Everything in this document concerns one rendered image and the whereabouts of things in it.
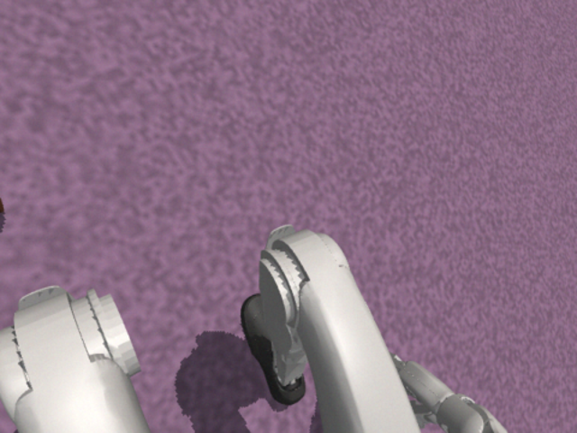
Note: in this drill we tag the right robot hand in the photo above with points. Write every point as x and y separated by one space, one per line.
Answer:
427 389

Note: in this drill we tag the right robot arm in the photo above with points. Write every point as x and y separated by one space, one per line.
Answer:
460 414

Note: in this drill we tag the right robot foot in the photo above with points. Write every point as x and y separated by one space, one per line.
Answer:
260 345

